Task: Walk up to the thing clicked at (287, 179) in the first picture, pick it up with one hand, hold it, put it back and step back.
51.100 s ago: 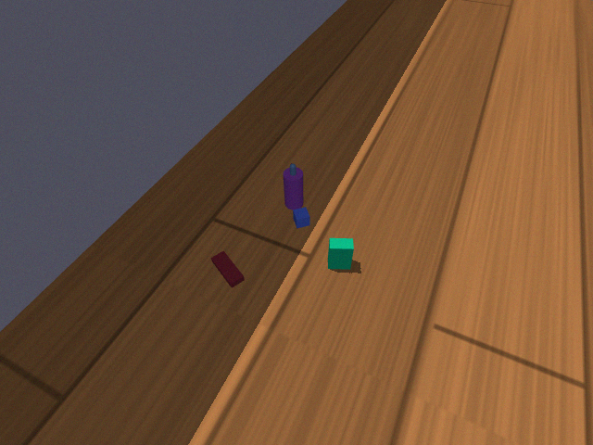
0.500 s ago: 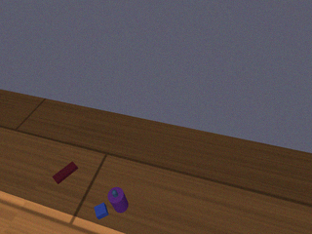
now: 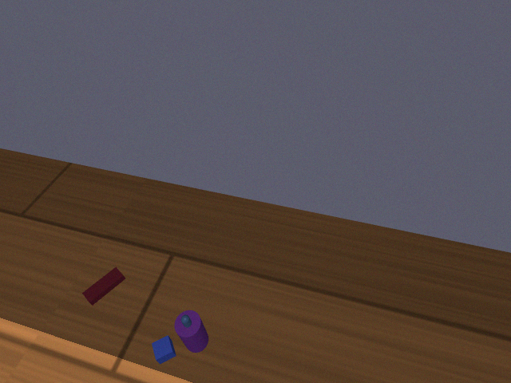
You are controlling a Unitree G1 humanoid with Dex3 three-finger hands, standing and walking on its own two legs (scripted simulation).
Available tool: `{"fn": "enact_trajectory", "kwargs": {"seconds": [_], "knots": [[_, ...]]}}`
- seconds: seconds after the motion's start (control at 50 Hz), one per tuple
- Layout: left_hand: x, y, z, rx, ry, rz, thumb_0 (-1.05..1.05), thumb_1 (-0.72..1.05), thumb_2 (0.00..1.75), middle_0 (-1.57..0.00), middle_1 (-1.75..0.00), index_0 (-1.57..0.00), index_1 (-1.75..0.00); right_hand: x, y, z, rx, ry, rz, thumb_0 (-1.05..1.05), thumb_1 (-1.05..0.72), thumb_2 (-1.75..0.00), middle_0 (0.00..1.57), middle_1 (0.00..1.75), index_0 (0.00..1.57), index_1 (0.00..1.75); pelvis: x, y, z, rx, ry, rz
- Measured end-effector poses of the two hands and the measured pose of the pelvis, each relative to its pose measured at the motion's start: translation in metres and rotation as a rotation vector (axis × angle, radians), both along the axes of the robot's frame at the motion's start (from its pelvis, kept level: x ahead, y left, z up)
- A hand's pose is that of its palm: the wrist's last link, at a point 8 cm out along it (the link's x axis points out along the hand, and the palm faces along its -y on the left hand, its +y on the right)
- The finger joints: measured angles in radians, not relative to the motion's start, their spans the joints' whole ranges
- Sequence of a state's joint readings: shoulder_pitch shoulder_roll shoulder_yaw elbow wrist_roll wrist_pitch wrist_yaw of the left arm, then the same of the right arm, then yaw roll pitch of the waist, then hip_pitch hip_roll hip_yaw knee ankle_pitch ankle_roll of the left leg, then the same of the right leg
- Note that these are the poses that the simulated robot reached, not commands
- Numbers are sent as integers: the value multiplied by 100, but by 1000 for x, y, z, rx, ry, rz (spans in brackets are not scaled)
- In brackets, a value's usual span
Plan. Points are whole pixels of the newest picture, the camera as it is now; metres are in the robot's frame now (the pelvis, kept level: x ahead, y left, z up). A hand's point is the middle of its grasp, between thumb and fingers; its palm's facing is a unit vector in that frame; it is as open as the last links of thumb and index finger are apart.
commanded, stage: stand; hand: left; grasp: from the side
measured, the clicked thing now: (191, 329) +0.41 +0.26 -0.66
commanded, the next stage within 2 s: step back in 0.12 s
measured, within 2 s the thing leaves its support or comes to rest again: neither
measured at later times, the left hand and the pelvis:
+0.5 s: hand out of the picture +0.04 +0.26 -0.17, palm faces -0.05 -0.91 -0.41, open 7.4 cm; pelvis -0.07 -0.01 -0.02, yaw +0 degrees
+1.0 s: hand out of the picture -0.06 +0.26 -0.18, palm faces -0.06 -0.91 -0.40, open 7.4 cm; pelvis -0.17 +0.00 -0.03, yaw -3 degrees
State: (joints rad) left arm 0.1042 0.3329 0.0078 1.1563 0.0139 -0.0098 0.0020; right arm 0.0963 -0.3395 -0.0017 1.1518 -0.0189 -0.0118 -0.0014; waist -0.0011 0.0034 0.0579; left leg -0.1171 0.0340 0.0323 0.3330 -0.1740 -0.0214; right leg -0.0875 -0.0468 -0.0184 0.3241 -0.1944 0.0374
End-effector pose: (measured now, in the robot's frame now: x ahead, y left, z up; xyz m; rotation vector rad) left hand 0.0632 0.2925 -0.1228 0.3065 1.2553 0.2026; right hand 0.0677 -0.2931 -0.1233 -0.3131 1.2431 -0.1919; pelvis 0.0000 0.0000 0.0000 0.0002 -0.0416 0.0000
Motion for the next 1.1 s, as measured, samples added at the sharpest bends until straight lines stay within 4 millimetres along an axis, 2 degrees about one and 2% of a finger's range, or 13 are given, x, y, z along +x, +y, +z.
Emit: {"fn": "enact_trajectory", "kwargs": {"seconds": [0.16,0.32,0.44,0.52,0.64,0.7,0.76,0.88,0.98,1.02,1.1], "knots": [[1,2,0,-1,-4,13,1,90,89,-20,-30,-20,-30,-1,-1,-1,7,0,-10,1,-90,-89,20,30,20,30,-3,0,-2,2,7,0],[-4,12,-5,61,-24,-11,1,90,89,-20,-30,-20,-30,-7,-24,-10,-12,-16,-17,1,-90,-89,20,30,20,30,-33,-11,-16,14,20,1],[-21,8,-5,81,-42,-43,1,90,89,-20,-30,-20,-30,-16,-39,-18,-36,-33,-11,1,-90,-89,20,30,20,30,-57,-13,-25,22,11,3],[-27,12,-5,81,-61,-55,1,90,89,-21,-30,-20,-30,-36,-32,-15,-40,-29,-4,0,-90,-89,20,30,20,30,-70,-4,-24,20,23,9],[-27,31,-21,51,-158,-36,1,90,89,-21,-30,-21,-30,-85,-12,-15,-88,49,43,0,-90,-89,20,30,20,30,-94,12,-35,17,19,35],[-39,32,-22,41,-137,-24,1,90,89,-21,-30,-20,-30,-108,-1,-7,-78,69,42,1,-90,-89,20,30,20,30,-105,15,-28,-8,12,36],[-56,31,-20,27,-115,-19,1,90,89,-20,-30,-20,-30,-123,4,0,-83,67,31,1,-90,-89,20,30,20,30,-115,15,-21,-15,21,26],[-95,25,-18,33,-62,-50,1,90,89,-20,-30,-20,-30,-130,0,0,-81,-21,9,1,-90,-89,20,31,20,30,-139,13,-21,-14,15,-15],[-122,16,-18,62,-62,-72,1,90,89,-20,-30,-20,-30,-136,-13,-16,-56,-91,4,1,-90,-89,20,31,20,30,-162,3,-33,-1,7,-49],[-134,10,-14,67,-65,-73,1,90,89,-20,-30,-20,-30,-142,-18,-22,-43,-101,-9,1,-90,-89,20,30,20,30,-173,-1,-33,-29,-8,-39],[-155,4,0,68,-89,-69,1,90,89,-21,-30,-20,-30,-157,-18,-19,-25,-94,-13,1,-90,-89,20,30,20,30,-191,-3,-25,11,-4,-47]]}}
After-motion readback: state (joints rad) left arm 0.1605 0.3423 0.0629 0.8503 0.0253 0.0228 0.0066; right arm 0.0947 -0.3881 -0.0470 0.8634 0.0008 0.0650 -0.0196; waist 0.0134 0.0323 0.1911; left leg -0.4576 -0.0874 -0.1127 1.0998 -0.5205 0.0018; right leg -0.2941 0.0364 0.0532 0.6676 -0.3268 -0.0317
